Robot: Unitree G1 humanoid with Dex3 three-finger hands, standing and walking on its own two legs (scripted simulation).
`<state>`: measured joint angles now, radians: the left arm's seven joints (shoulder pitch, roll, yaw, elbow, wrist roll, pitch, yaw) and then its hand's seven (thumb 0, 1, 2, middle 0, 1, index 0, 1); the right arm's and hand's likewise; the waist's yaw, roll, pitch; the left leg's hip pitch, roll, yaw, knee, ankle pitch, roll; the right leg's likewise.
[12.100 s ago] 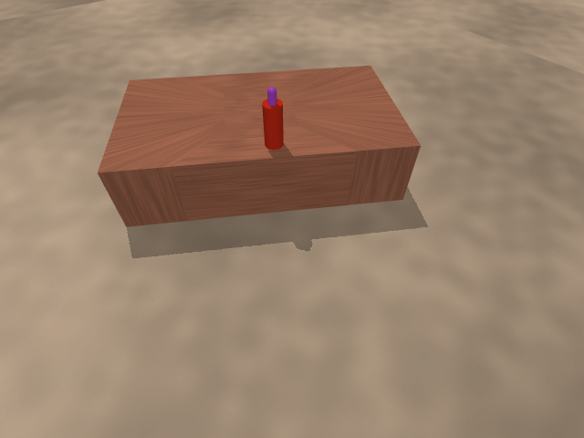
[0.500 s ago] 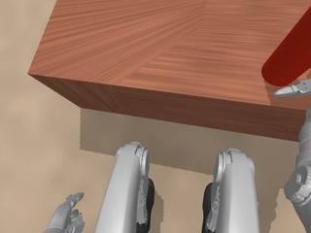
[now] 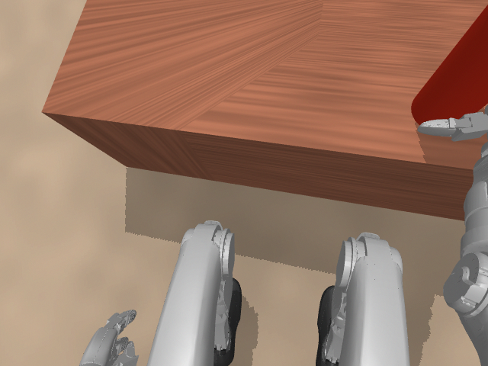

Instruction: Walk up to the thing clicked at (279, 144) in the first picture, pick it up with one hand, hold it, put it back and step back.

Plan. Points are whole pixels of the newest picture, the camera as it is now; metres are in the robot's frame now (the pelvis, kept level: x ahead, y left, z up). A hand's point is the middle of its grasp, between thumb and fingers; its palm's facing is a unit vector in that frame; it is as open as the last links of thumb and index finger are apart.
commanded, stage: close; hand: right
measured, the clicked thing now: out of the picture +0.52 -0.26 +0.06
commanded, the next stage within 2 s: settle in 0.30 s
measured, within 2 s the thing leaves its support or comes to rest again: leaves its support in 0.76 s
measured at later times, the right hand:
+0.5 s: hand (473, 91) +0.51 -0.27 +0.01, palm faces +0.28 +0.96 -0.01, open 11.0 cm
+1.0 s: hand out of the picture +0.50 -0.27 +0.07, palm faces +0.29 +0.96 -0.03, open 11.2 cm
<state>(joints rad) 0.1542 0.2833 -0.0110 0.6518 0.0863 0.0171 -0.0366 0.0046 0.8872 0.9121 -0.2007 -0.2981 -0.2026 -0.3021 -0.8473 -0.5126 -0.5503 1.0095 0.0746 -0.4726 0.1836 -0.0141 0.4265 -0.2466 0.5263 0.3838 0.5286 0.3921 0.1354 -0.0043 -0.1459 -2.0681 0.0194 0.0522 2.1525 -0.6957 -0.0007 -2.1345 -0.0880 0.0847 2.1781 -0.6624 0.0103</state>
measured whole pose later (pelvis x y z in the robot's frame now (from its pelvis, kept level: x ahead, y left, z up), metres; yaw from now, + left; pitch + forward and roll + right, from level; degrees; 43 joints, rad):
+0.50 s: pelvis +0.01 +0.00 +0.01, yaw +0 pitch +36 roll +4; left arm 0.16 0.29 0.00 0.65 0.08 0.02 -0.04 0.00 0.90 0.90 -0.20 -0.29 -0.20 -0.29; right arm -0.81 -0.49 -0.55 0.97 0.08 -0.46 0.15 -0.01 0.48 -0.94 0.69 0.92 0.71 0.95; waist 0.13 -0.01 -0.15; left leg -2.04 0.02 0.06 2.12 -0.71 0.00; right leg -2.11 -0.09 0.09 2.15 -0.67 0.01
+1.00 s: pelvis +0.01 +0.00 +0.06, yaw -1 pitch +35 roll +4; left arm 0.16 0.28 0.01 0.65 0.05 0.01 0.00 0.00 0.90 0.90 -0.20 -0.30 -0.20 -0.30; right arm -0.75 -0.46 -0.51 0.88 0.09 -0.39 0.11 -0.01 0.57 -1.07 0.67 1.01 0.69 1.04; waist 0.12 -0.02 -0.17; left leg -1.89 0.02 0.05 1.97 -0.69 0.00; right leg -1.95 -0.08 0.06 1.99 -0.66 0.01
